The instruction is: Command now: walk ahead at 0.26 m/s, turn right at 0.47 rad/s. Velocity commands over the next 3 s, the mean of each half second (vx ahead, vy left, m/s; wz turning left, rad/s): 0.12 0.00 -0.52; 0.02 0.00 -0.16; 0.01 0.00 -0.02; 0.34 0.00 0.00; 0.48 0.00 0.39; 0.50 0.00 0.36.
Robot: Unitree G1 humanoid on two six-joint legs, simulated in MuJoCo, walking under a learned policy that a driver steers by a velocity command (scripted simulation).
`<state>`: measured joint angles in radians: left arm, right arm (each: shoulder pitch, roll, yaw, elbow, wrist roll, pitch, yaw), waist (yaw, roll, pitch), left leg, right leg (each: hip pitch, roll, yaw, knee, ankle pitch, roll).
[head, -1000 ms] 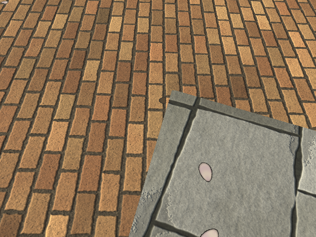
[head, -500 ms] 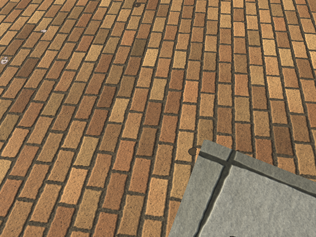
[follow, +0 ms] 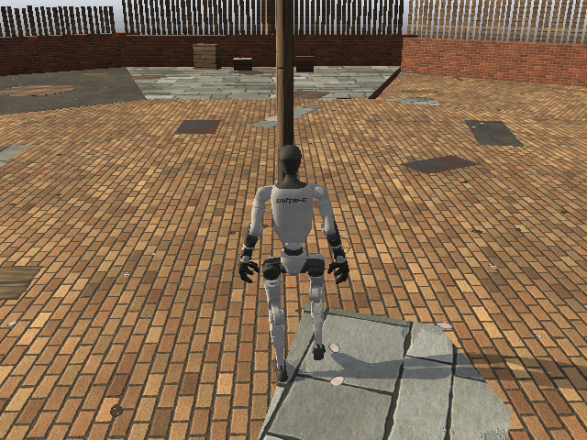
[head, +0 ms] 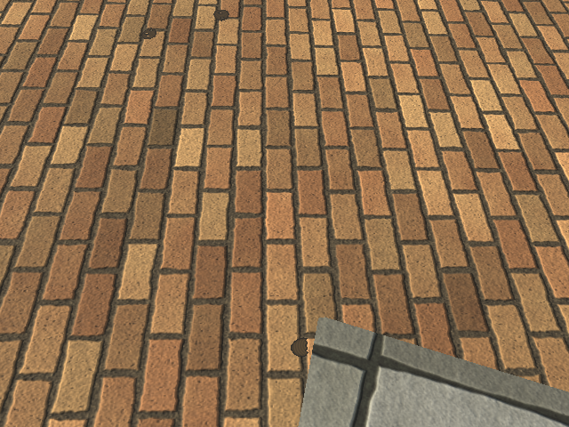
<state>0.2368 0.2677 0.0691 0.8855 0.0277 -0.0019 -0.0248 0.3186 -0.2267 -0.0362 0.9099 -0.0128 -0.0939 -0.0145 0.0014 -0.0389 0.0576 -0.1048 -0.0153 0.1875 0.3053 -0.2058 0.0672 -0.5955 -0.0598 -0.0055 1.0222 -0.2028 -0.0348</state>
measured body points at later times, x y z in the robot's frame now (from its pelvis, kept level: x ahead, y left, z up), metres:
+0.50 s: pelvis +0.11 -0.03 -0.01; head +0.14 -0.05 +0.44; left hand +0.27 +0.22 -0.13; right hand +0.16 -0.30 -0.14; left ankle +0.17 +0.13 -0.69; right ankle +0.17 -0.09 -0.75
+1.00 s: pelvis +0.13 +0.01 -0.01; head +0.14 +0.02 +0.44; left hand +0.29 +0.23 -0.15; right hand +0.13 -0.25 -0.13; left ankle +0.15 +0.11 -0.75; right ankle +0.08 -0.10 -0.75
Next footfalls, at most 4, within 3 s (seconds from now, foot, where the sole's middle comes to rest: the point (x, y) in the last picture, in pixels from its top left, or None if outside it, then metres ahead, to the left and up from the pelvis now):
0.22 right None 0.21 -0.10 -0.78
0.72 left None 0.18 0.09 -0.78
0.96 right None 0.11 -0.11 -0.78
2.16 left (316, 410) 0.51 -0.07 -0.78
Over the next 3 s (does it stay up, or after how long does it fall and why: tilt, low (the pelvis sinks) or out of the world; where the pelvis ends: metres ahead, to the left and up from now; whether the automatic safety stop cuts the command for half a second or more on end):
stays up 0.80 -0.18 0.00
